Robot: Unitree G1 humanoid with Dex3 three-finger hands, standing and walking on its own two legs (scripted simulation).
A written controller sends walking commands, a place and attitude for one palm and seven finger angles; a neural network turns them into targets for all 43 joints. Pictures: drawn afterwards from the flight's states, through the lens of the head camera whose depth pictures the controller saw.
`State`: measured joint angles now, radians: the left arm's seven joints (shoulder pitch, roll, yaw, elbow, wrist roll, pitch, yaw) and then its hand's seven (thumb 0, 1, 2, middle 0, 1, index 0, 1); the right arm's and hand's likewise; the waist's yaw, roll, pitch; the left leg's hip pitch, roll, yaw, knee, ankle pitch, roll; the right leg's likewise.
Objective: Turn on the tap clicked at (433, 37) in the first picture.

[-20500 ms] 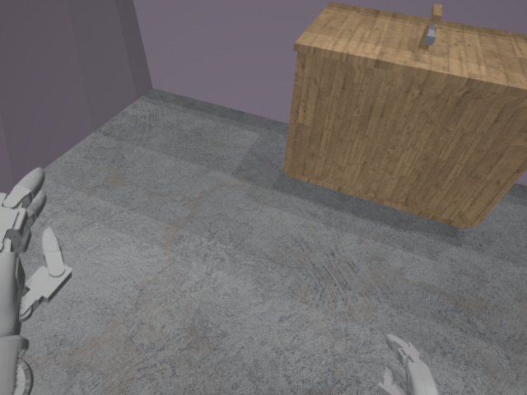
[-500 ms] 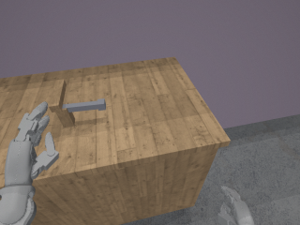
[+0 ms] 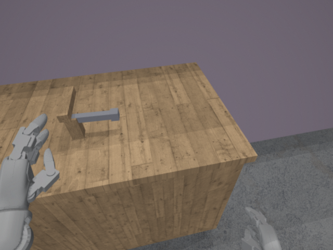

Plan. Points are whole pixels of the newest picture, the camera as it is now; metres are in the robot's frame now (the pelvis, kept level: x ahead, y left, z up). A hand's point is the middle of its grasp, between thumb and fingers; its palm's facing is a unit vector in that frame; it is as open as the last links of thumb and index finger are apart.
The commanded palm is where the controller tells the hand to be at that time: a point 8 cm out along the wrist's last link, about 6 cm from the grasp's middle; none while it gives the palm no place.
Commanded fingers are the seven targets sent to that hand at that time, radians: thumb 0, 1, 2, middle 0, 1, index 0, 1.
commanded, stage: step back with the hand held close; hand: left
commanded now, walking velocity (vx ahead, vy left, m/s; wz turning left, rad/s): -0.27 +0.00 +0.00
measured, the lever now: (114, 114) +0.46 +0.23 +0.07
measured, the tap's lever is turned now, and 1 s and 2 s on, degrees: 86 86 86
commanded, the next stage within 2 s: stop stepping back and stand still in 1.46 s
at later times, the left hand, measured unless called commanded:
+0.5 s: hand (27, 194) +0.15 +0.27 +0.16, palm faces +0.35 -0.82 -0.45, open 7.4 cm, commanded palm +0.11 +0.30 +0.18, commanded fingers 0.00 0.90 0.90 -0.20 -0.30 -0.20 -0.30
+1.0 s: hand (10, 222) +0.11 +0.26 +0.16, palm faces +0.38 -0.85 -0.38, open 7.4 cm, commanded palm +0.06 +0.31 +0.18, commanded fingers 0.00 0.90 0.90 -0.20 -0.30 -0.20 -0.30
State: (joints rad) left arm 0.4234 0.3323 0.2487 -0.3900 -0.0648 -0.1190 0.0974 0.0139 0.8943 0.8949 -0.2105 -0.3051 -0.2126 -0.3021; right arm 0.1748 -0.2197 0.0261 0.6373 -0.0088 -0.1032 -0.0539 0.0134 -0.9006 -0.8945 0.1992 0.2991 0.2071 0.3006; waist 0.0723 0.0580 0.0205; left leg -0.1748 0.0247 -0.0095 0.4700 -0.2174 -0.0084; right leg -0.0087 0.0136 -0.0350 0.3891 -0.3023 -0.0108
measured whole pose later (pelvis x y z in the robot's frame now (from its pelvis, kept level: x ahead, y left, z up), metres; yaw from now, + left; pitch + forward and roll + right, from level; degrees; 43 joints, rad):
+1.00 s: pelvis -0.11 +0.03 -0.02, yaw -1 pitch +0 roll -3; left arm 0.49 0.38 0.35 -0.58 -0.05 -0.20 0.16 0.01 0.89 0.89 -0.21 -0.31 -0.21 -0.30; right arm 0.18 -0.21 0.01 0.59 -0.01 -0.10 -0.08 0.01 -0.90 -0.89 0.20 0.30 0.21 0.30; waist 0.01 0.02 0.05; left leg -0.51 0.03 0.00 0.64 -0.17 0.03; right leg -0.37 0.01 -0.03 0.61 -0.23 0.02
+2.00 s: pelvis -0.27 +0.01 -0.01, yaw +2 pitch -2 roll +0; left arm 0.51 0.38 0.35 -0.52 -0.05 -0.16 0.16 0.01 0.89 0.89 -0.21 -0.31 -0.21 -0.30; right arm 0.24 -0.24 -0.03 0.62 0.02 -0.12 -0.08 0.01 -0.90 -0.89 0.20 0.30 0.20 0.30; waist -0.04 -0.02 0.02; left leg -0.27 0.03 -0.01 0.57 -0.27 -0.01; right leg -0.33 0.00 -0.01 0.61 -0.30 0.00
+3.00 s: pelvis -0.24 +0.01 +0.00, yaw +3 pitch -1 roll +0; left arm 0.49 0.35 0.32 -0.48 -0.06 -0.15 0.15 0.01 0.89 0.89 -0.21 -0.31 -0.21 -0.30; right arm 0.18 -0.20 0.01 0.60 0.00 -0.08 -0.06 0.01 -0.90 -0.89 0.20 0.30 0.21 0.30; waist 0.01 0.01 0.03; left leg -0.18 0.01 0.02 0.47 -0.26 0.01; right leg -0.21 0.04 -0.02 0.43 -0.20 -0.03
